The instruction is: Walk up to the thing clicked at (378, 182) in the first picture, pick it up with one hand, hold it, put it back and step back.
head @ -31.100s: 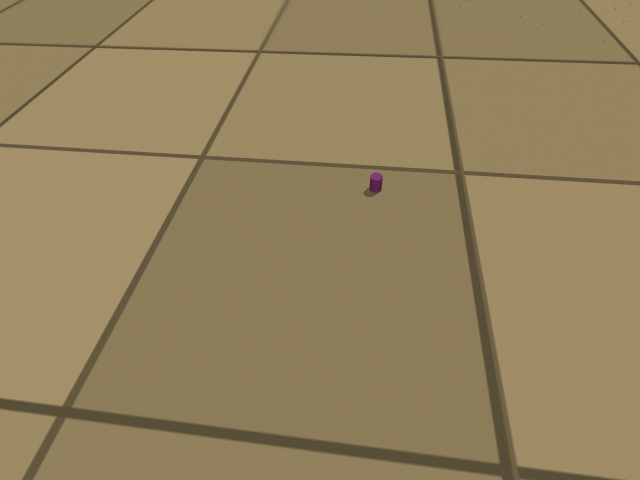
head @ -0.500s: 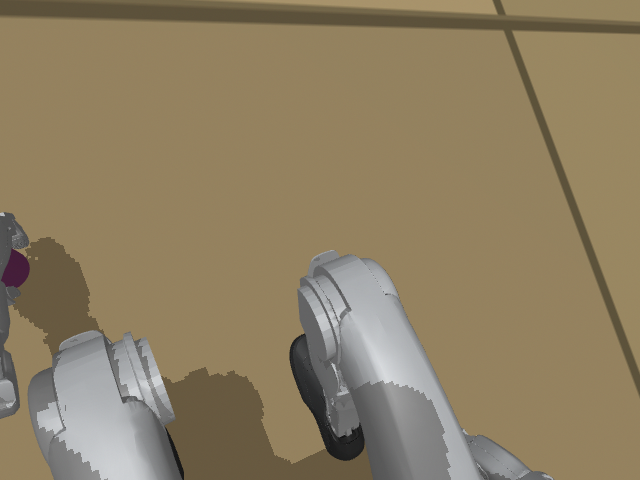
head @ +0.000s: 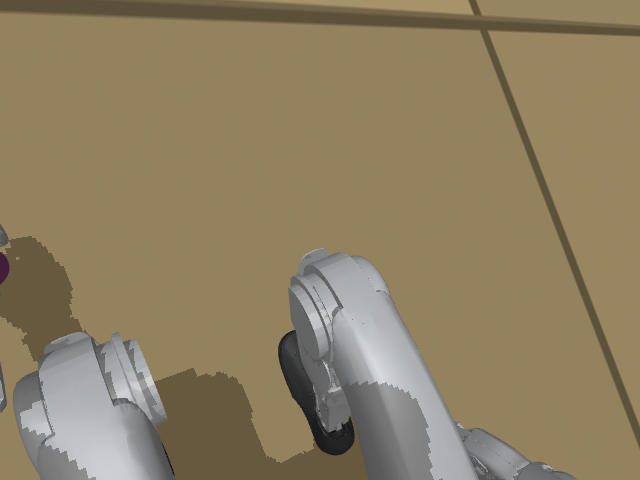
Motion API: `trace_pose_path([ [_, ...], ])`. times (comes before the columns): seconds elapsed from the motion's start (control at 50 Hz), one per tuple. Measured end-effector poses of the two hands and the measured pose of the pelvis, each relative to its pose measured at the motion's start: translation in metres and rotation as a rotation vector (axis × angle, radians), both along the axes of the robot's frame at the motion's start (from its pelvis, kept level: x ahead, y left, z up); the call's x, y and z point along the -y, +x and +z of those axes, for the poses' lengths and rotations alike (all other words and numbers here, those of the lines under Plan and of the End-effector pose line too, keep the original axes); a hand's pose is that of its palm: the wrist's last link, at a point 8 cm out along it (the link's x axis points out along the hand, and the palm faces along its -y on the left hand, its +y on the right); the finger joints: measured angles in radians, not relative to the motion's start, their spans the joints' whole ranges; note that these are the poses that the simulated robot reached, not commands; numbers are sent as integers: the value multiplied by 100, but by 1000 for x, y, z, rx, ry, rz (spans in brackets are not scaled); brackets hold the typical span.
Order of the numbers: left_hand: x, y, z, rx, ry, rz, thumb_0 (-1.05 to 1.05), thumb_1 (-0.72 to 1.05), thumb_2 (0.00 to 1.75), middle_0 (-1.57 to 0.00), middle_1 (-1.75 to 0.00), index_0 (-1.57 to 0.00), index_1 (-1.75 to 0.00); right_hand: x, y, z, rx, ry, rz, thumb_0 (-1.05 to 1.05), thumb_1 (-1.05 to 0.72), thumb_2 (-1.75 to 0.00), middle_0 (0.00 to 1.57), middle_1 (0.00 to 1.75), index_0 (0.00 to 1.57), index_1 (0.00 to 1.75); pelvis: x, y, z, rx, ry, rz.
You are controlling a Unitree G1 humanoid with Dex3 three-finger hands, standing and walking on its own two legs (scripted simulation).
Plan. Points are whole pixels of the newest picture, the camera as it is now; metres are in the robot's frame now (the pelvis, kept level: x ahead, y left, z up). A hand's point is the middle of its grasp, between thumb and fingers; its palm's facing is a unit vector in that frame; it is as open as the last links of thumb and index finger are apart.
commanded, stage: open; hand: left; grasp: from above
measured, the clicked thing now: out of the picture +0.43 +0.29 -0.25
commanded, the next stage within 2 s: withdraw in 0.90 s
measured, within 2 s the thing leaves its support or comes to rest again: neither
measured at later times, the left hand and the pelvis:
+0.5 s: hand out of the picture +0.42 +0.29 -0.24, palm faces -0.42 -0.15 -0.89, open 12.0 cm; pelvis +0.00 +0.00 +0.00, yaw +0 degrees
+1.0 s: hand out of the picture +0.41 +0.28 -0.24, palm faces -0.42 -0.17 -0.89, open 13.0 cm; pelvis +0.00 +0.00 +0.00, yaw +0 degrees
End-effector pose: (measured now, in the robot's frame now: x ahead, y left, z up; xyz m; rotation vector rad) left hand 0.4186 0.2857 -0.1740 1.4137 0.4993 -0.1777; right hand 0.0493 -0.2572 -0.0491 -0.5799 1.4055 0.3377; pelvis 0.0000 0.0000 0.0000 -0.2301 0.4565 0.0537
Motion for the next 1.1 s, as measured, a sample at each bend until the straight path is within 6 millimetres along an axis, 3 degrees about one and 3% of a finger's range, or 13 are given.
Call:
trace_pose_path([
  [0.14, -1, 0, -2, -10, 3, -1, -1, 16, 51, -67, -64, -73, -62, -1, -1, 5, -2, 0, 10, 1, -91, -90, 20, 30, 20, 30, 0, -1, 2, 2, -4, -1],
  [0.3, -3, 0, -9, -10, 0, 0, -1, -2, 62, -50, -70, -52, -69, -3, -3, 7, -11, -2, 16, 1, -91, -90, 20, 30, 20, 30, -1, -1, 1, 6, -10, -2],
  [0.54, -5, 3, -8, -9, 9, 10, 0, -22, 76, -32, -84, -33, -83, -4, 1, 5, -11, 28, 25, 1, -91, -90, 20, 30, 20, 30, -1, 1, 2, 6, -10, -3],
  [1.1, -2, 0, -6, -12, 1, -6, 0, -40, 99, -13, -108, -14, -106, -2, -7, 13, -4, -3, 1, 1, -91, -90, 20, 30, 20, 30, -1, -3, 5, 9, -11, -2],
])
